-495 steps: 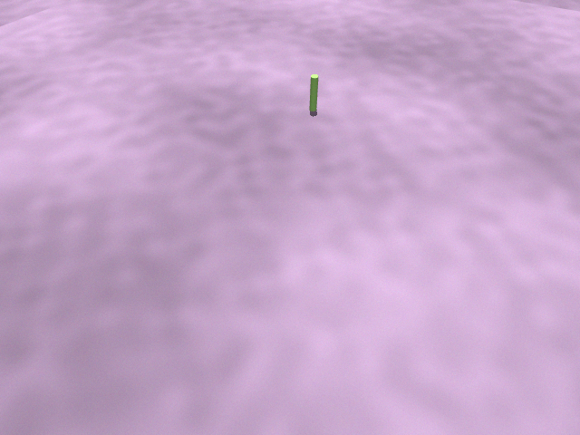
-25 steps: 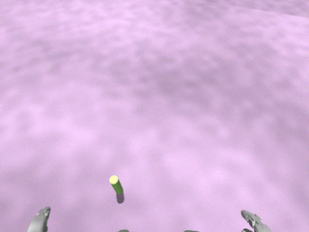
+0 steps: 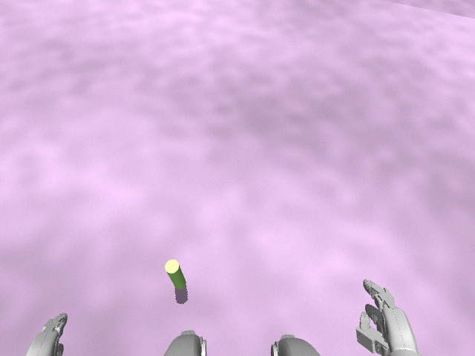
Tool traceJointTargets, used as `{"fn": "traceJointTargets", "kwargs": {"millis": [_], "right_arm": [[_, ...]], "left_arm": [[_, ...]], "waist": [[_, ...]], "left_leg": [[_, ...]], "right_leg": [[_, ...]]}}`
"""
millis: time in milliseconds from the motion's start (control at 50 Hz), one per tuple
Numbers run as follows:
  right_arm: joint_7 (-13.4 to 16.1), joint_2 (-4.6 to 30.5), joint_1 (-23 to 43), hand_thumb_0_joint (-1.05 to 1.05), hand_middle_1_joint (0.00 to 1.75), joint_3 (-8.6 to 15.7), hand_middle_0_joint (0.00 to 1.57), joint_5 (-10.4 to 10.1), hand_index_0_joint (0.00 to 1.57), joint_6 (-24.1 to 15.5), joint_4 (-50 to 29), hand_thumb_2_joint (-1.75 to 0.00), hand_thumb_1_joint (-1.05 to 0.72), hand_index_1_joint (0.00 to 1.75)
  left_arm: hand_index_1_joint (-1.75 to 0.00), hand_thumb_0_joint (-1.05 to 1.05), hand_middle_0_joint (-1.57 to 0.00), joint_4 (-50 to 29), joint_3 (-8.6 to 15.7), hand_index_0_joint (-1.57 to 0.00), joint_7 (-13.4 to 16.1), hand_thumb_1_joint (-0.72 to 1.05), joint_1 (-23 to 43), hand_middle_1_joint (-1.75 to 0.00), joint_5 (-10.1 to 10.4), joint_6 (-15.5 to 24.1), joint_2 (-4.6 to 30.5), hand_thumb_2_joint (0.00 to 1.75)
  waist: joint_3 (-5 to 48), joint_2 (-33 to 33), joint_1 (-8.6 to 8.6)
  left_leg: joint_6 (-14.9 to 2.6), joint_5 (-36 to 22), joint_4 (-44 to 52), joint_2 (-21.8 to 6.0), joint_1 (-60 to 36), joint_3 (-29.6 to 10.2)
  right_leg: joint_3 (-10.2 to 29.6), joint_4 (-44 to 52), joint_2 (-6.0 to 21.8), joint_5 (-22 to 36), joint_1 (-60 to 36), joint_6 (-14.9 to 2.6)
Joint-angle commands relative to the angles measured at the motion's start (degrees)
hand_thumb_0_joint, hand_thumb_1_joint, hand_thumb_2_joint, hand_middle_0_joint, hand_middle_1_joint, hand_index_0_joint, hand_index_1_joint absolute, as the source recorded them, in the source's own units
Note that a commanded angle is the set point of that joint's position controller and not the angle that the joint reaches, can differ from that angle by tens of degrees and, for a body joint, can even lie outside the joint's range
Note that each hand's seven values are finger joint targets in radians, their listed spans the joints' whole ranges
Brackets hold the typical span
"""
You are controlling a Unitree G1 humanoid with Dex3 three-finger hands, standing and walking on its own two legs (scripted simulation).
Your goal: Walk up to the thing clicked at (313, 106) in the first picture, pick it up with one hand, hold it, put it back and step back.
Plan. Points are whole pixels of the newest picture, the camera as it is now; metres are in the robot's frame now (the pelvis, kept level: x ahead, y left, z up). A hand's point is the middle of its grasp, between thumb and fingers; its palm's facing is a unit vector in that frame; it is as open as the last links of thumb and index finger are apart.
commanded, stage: go down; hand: left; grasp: from the side
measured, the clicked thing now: (176, 275) +0.41 +0.19 -0.59
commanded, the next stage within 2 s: none
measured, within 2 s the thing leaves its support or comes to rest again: neither
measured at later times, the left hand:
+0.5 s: hand (81, 326) +0.20 +0.30 -0.17, palm faces +0.11 -0.97 -0.23, open 17.4 cm
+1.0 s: hand (83, 285) +0.30 +0.35 -0.24, palm faces +0.10 -0.99 -0.13, open 17.3 cm
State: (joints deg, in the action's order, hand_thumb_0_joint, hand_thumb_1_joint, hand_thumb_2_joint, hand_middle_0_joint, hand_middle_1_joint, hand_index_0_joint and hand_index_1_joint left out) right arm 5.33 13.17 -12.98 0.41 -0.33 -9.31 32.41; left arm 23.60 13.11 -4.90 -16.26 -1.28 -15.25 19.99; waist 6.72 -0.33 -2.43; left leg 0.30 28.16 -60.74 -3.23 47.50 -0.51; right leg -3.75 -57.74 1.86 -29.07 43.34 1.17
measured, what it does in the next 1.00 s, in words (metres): lowers itself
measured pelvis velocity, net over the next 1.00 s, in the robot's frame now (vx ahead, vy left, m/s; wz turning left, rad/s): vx -0.08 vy -0.01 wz -0.06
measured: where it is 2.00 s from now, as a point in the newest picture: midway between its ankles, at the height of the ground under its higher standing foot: outside the picture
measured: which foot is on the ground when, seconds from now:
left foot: down 0.00-1.00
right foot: down 0.00-1.00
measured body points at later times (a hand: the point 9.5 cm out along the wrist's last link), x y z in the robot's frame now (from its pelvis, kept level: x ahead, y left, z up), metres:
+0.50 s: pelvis -0.03 +0.00 -0.07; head +0.09 +0.03 +0.36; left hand +0.19 +0.35 -0.15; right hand +0.14 -0.27 -0.15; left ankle +0.01 +0.12 -0.67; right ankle -0.01 -0.14 -0.67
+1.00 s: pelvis -0.08 -0.01 -0.21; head +0.11 +0.04 +0.20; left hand +0.29 +0.40 -0.23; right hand +0.06 -0.28 -0.31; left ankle +0.01 +0.12 -0.67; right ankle -0.01 -0.14 -0.67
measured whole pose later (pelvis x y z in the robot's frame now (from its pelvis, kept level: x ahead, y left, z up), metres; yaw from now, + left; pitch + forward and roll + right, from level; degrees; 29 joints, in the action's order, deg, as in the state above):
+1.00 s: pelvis -0.08 -0.01 -0.21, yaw -4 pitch +32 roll -5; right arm 3.0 17.2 -8.6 -3.1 1.6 -10.8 38.1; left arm 57.6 38.7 -33.4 24.7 8.1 19.8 41.8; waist 9.2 1.5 -4.2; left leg 0.6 36.4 -107.4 -4.1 103.9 -4.3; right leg -4.2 -105.3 1.4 -38.6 99.2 0.1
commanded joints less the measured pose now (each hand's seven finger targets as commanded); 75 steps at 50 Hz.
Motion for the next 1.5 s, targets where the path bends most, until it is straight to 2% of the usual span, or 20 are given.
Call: {"fn": "traceJointTargets", "kwargs": {"millis": [0,180,280,400,460,500,540,600,660,720,760,820,940,1000,1040,1140,1300,1360,1400,1480], "right_arm": [[1.2,8.5,-0.9,0.0,0.3,3.5,0.2,-0.1,0.2,-3.3,-7.9,-0.89,-0.88,0.3],[1.2,8.6,-0.9,0.0,0.3,3.7,0.2,0.1,0.2,-3.6,-8.6,-0.9,-0.91,0.3],[1.3,9.0,0.2,0.0,0.3,3.2,0.2,0.2,0.2,-4.9,-7.4,-0.91,-0.93,0.3],[0.4,10.8,-0.2,0.0,0.3,3.8,0.2,0.4,0.2,-7.1,-5.5,-0.91,-0.94,0.3],[0.1,12.2,-0.4,0.0,0.3,4.1,0.2,0.4,0.2,-7.3,-4.0,-0.91,-0.92,0.3],[-0.1,12.8,-0.6,0.0,0.3,3.8,0.2,0.4,0.2,-6.7,-3.6,-0.9,-0.91,0.3],[-0.3,14.3,-0.9,0.0,0.3,3.7,0.2,0.4,0.2,-5.8,-2.9,-0.9,-0.89,0.3],[-0.9,14.6,-0.8,0.0,0.3,3.1,0.2,0.4,0.2,-4.6,-2.7,-0.9,-0.89,0.3],[-1.3,15.0,-0.6,0.0,0.3,3.0,0.2,0.5,0.2,-3.9,-1.7,-0.9,-0.89,0.3],[-1.4,15.1,-0.7,0.0,0.3,3.0,0.2,0.7,0.2,-3.7,-1.0,-0.9,-0.9,0.3],[-1.4,15.1,-0.4,0.0,0.3,2.5,0.2,0.9,0.2,-3.9,-0.5,-0.9,-0.9,0.3],[-1.3,15.6,-1.1,0.0,0.3,2.2,0.2,1.1,0.2,-4.0,0.7,-0.9,-0.9,0.3],[-1.2,16.4,-0.7,0.0,0.3,1.0,0.2,1.5,0.2,-3.7,0.9,-0.9,-0.9,0.3],[-1.5,17.0,-1.5,0.0,0.3,0.4,0.2,1.6,0.2,-3.6,1.5,-0.9,-0.91,0.3],[-1.5,17.2,-1.5,0.0,0.3,-0.2,0.2,1.6,0.2,-3.3,1.9,-0.9,-0.91,0.3],[-1.7,18.3,-1.1,0.0,0.3,-0.2,0.2,1.5,0.2,-2.9,2.4,-0.9,-0.91,0.3],[-1.8,18.7,-1.3,0.0,0.3,-0.4,0.2,2.0,0.2,-2.7,3.0,-0.91,-0.92,0.3],[-1.9,19.1,-1.4,0.0,0.3,-0.6,0.2,2.2,0.2,-2.8,3.2,-0.91,-0.92,0.3],[-1.8,19.5,-1.7,0.0,0.3,-0.8,0.2,2.3,0.2,-2.8,3.4,-0.91,-0.92,0.3],[-1.8,19.6,-2.0,0.0,0.3,-1.3,0.2,2.5,0.2,-2.5,3.4,-0.91,-0.92,0.3]], "left_arm": [[-0.08,0.0,-0.09,-10.7,5.3,-0.07,0.6,-0.6,-2.4,-0.06,0.3,1.9,11.3,0.04],[-0.07,0.0,-0.08,-13.2,6.4,-0.06,0.5,-0.53,-4.8,-0.05,1.1,2.4,11.4,0.06],[-0.06,0.0,-0.07,-7.0,9.1,-0.06,-0.2,-0.55,5.8,-0.05,2.2,6.6,13.7,0.05],[-0.04,0.0,-0.06,0.5,13.2,-0.06,-8.3,-0.54,18.8,-0.04,5.5,19.3,19.1,0.03],[-0.05,0.0,-0.06,3.4,16.0,-0.05,-13.0,-0.55,23.1,-0.05,7.0,25.3,23.5,0.04],[-0.05,0.0,-0.06,6.6,17.1,-0.04,-14.9,-0.54,24.3,-0.04,7.4,27.5,24.8,0.04],[-0.04,0.0,-0.05,8.6,20.0,-0.04,-16.3,-0.51,26.7,-0.03,7.8,29.1,28.2,0.05],[-0.05,0.0,-0.05,15.5,22.9,-0.04,-18.0,-0.5,26.1,-0.04,8.8,30.2,29.4,0.06],[-0.05,0.0,-0.05,17.9,24.8,-0.03,-20.3,-0.53,29.6,-0.04,9.6,31.6,31.6,0.07],[-0.05,0.0,-0.05,17.9,25.9,-0.04,-22.5,-0.52,37.1,-0.04,10.1,33.9,34.6,0.06],[-0.05,0.0,-0.05,18.1,28.1,-0.04,-23.8,-0.5,40.9,-0.04,10.7,35.7,37.9,0.06],[-0.04,0.0,-0.04,19.9,28.6,-0.04,-25.7,-0.47,47.0,-0.04,10.9,38.0,39.7,0.05],[-0.03,0.0,-0.05,23.5,29.3,-0.05,-29.4,-0.48,51.9,-0.03,10.9,38.7,43.8,0.02],[-0.03,0.0,-0.06,26.0,30.5,-0.05,-30.5,-0.49,51.1,-0.03,11.1,38.2,45.6,0.02],[-0.02,0.0,-0.06,26.0,32.3,-0.05,-30.8,-0.51,51.1,-0.01,11.3,38.0,47.9,0.01],[-0.02,0.0,-0.05,25.9,33.7,-0.04,-31.5,-0.5,53.1,-0.01,11.6,38.2,49.2,0.02],[-0.02,0.0,-0.05,26.7,32.4,-0.04,-33.7,-0.54,59.0,-0.01,12.0,38.6,49.4,0.02],[-0.02,0.0,-0.05,27.0,32.8,-0.04,-34.4,-0.57,60.4,-0.02,12.7,38.8,50.2,0.02],[-0.02,0.0,-0.05,26.2,34.0,-0.04,-34.6,-0.56,61.9,-0.02,12.6,39.0,53.1,0.03],[-0.03,0.0,-0.05,27.8,34.8,-0.04,-35.0,-0.55,62.1,-0.02,12.3,38.6,54.5,0.04]], "waist": [[13.3,-3.8,0.41],[13.8,-5.6,0.36],[8.6,-3.6,-1.07],[16.0,-5.2,-1.16],[21.8,-7.9,0.08],[24.2,-9.4,0.9],[28.1,-12.2,2.45],[29.4,-9.1,3.49],[31.7,-7.7,3.59],[32.8,-5.1,1.39],[32.2,-4.6,1.15],[32.2,-7.2,-0.01],[33.0,-11.0,0.66],[33.4,-10.6,0.79],[35.9,-11.3,2.07],[34.4,-14.0,1.87],[32.9,-13.1,-0.75],[33.1,-13.1,-0.73],[34.5,-13.5,-0.2],[36.4,-12.8,-0.25]], "left_leg": [[-0.92,-18.9,5.8,1.9,-9.5,-0.9],[-0.57,-18.5,4.2,1.6,-7.3,-1.7],[-1.0,-8.4,0.8,1.5,0.9,-1.7],[-1.27,-5.9,-9.4,1.9,9.1,-1.6],[-1.0,-3.7,-13.2,1.6,11.4,-2.6],[-0.63,-3.1,-14.5,1.4,12.1,-3.6],[-0.1,-7.1,-15.9,0.9,10.0,-4.9],[-0.56,-10.0,-19.4,1.2,13.8,-4.6],[-1.12,-11.5,-22.9,1.4,16.7,-4.2],[-1.85,-8.2,-26.9,1.5,22.6,-3.4],[-2.12,-5.9,-28.9,1.4,26.3,-2.8],[-1.7,-1.5,-30.3,0.9,27.0,-3.8],[-1.28,5.3,-32.2,0.8,30.7,-3.8],[-1.19,4.4,-33.8,0.6,32.4,-4.0],[-1.25,0.7,-35.4,0.6,31.5,-3.9],[-0.81,0.3,-36.1,0.1,31.0,-6.0],[-1.16,1.5,-40.6,0.1,35.6,-5.5],[-1.29,3.9,-41.9,0.2,37.0,-4.9],[-1.26,3.5,-42.9,0.3,37.6,-4.8],[-1.36,1.5,-44.6,0.5,38.5,-4.3]], "right_leg": [[0.9,5.6,-1.9,17.0,-3.6,-1.76],[0.2,2.4,-2.4,15.4,-0.4,-2.0],[0.5,-0.5,-2.3,7.5,7.3,-1.97],[1.7,-11.6,-1.8,5.3,18.3,-2.36],[2.6,-16.3,-1.2,2.9,24.1,-2.52],[2.4,-19.0,-1.2,1.8,27.7,-2.74],[1.3,-22.8,-1.4,3.6,31.5,-3.07],[0.8,-24.6,-1.6,5.6,32.3,-3.16],[1.1,-26.6,-1.7,7.0,33.1,-3.23],[1.8,-27.9,-1.7,5.5,33.4,-2.73],[2.7,-28.5,-1.7,3.6,34.0,-2.51],[2.4,-31.2,-1.9,0.0,40.1,-2.82],[2.4,-34.0,-2.0,-5.4,44.8,-3.23],[1.4,-36.2,-2.2,-4.7,45.3,-3.18],[0.8,-38.0,-2.3,-2.0,45.4,-3.35],[-0.9,-42.7,-2.5,-1.6,51.7,-3.77],[-1.1,-45.1,-2.5,-2.4,54.9,-3.58],[-0.9,-45.6,-2.5,-3.4,55.2,-3.5],[-1.0,-46.7,-2.5,-3.5,55.3,-3.5],[-1.2,-47.7,-2.5,-2.4,54.3,-3.48]]}}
